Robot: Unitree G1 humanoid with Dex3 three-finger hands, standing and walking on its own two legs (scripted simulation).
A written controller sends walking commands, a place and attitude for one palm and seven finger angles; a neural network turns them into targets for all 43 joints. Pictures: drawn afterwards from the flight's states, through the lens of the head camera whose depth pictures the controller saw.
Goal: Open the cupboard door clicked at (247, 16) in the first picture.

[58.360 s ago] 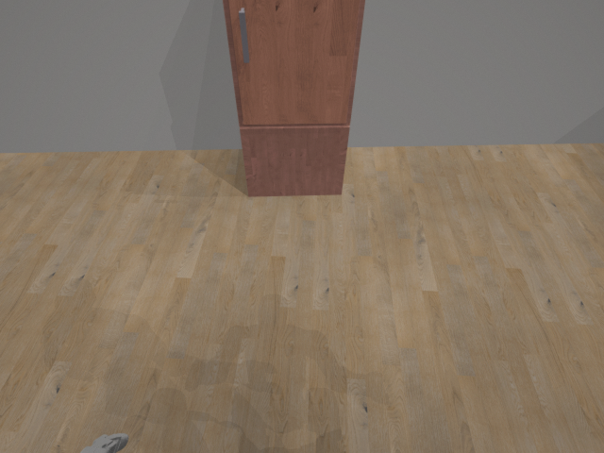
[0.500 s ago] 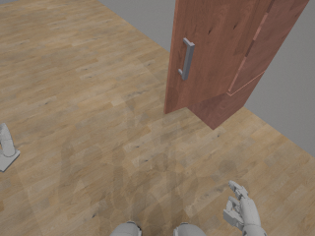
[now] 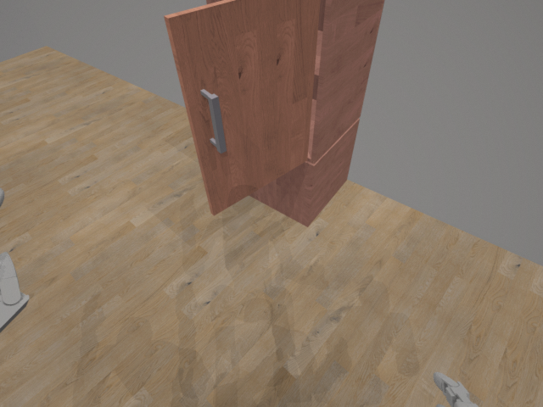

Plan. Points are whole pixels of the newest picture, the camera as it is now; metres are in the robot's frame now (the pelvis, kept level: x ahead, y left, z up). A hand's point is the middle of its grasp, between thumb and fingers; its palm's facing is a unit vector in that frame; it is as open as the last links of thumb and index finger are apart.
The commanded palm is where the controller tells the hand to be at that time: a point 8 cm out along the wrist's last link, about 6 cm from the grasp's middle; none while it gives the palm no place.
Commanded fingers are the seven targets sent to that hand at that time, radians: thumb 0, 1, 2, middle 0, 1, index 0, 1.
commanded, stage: stop stepping back and stand still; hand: left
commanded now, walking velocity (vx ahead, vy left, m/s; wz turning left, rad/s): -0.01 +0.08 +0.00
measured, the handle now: (213, 122) +0.75 +0.14 +0.01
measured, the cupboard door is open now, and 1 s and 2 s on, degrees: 76 76 76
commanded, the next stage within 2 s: let the arm hang, fingers relaxed in 0.84 s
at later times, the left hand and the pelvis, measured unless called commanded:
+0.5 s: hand (13, 360) +0.15 +0.23 +0.17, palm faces +0.41 -0.75 -0.52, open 7.4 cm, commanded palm +0.10 +0.28 +0.18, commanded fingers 0.00 0.90 0.90 -0.20 -0.30 -0.20 -0.30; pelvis -0.05 -0.02 +0.01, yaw -1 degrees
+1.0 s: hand (17, 381) +0.15 +0.27 +0.10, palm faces +0.31 -0.81 -0.50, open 7.4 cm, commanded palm none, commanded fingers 0.00 0.90 0.90 -0.20 -0.30 -0.20 -0.30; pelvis -0.07 +0.01 +0.00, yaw +1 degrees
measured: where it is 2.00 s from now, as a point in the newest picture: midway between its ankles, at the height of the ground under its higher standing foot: outside the picture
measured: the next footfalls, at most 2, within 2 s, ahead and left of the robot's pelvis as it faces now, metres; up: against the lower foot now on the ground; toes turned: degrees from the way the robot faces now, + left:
left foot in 0.54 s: -0.02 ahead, +0.12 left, +0.00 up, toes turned +1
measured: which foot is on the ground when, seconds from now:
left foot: down 0.00-0.08, up 0.10-0.52, down 0.54-1.00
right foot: down 0.00-1.00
